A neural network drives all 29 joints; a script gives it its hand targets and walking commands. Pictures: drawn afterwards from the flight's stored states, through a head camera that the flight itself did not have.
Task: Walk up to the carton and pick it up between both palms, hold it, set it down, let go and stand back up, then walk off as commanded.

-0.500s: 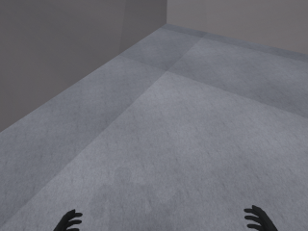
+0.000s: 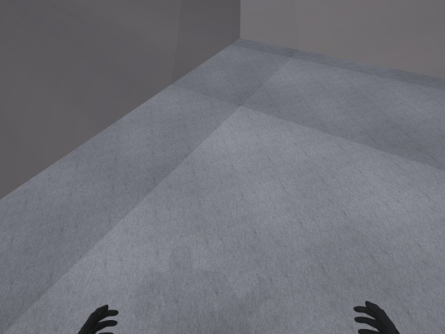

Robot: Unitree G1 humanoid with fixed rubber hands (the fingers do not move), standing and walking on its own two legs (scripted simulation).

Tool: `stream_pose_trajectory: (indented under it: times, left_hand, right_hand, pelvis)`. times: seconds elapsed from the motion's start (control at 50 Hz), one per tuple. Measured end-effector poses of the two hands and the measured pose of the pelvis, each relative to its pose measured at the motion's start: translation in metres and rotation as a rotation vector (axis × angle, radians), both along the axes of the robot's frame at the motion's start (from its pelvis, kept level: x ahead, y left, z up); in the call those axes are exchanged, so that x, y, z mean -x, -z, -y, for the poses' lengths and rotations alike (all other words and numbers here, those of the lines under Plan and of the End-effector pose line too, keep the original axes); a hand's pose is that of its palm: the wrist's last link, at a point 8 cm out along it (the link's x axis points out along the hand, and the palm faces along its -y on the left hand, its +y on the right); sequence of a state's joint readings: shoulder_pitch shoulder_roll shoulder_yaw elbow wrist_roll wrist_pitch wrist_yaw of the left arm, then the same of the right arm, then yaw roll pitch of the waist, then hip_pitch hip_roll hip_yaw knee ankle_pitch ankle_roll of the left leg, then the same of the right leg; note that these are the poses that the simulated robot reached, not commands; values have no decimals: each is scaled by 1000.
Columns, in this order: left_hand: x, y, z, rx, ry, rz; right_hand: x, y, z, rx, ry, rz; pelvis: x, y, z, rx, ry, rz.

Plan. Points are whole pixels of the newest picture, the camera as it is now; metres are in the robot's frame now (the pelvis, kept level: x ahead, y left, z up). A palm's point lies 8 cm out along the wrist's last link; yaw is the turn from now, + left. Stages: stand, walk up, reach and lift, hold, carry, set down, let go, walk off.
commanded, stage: stand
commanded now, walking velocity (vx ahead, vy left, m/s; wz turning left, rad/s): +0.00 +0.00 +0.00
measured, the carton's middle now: out of the picture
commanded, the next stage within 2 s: walk up in 0.56 s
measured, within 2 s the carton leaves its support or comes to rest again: neither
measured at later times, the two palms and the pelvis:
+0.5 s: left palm out of the picture +0.14 +0.27 -0.07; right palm out of the picture +0.13 -0.27 -0.09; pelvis +0.00 +0.00 +0.00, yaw +0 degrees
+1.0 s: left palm out of the picture +0.13 +0.26 -0.08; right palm out of the picture +0.08 -0.34 -0.08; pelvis -0.02 -0.02 +0.00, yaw -8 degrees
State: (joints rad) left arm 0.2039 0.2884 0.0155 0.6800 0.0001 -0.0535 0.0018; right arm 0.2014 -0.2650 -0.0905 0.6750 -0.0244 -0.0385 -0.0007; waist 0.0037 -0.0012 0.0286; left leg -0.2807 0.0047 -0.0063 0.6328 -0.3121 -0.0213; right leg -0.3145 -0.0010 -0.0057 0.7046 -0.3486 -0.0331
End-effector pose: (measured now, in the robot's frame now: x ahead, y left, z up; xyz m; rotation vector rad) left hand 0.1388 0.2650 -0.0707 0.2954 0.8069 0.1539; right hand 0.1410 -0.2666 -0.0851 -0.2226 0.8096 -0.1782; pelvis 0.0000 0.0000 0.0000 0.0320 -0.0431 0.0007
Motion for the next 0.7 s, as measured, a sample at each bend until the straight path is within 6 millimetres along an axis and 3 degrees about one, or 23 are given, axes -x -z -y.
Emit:
stream_pose_trajectory:
  times: [0.7]
  left_hand:
    - [6,4,-3,8,-3,-35]
  right_hand:
    - [11,1,1,5,19,-47]
  pelvis:
    - [1,-4,-2,3,0,-16]
